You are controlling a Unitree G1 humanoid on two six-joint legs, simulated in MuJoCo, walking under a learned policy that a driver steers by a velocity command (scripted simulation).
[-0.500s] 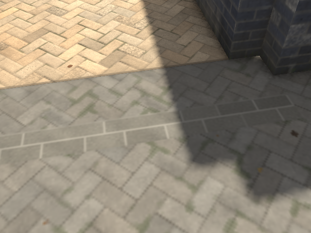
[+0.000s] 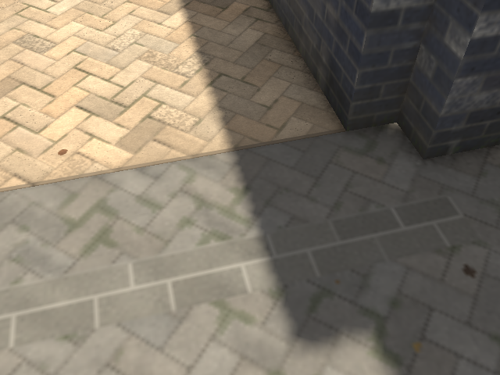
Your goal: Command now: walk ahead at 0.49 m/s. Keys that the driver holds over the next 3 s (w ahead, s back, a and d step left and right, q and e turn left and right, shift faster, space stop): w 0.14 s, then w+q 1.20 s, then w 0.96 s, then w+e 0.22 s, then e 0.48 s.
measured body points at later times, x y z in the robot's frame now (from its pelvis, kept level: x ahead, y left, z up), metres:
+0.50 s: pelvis +0.27 -0.08 +0.00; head +0.29 -0.08 +0.45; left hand +0.30 +0.20 -0.12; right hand +0.38 -0.34 -0.14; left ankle +0.25 +0.09 -0.65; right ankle +0.29 -0.17 -0.74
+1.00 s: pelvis +0.50 +0.05 -0.01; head +0.53 +0.08 +0.44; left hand +0.50 +0.35 -0.13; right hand +0.72 -0.15 -0.12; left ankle +0.52 +0.12 -0.74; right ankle +0.52 -0.13 -0.64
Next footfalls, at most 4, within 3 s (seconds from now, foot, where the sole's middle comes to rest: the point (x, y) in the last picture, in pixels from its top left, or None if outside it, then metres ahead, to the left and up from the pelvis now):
0.28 right None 0.33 -0.17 -0.78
0.86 left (201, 362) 0.56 0.14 -0.78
1.36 right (209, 253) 0.91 0.13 -0.78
1.86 left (94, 255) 0.91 0.49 -0.78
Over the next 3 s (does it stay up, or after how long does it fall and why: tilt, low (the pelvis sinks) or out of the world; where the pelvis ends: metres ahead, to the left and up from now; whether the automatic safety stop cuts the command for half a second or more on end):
stays up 1.27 0.65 -0.01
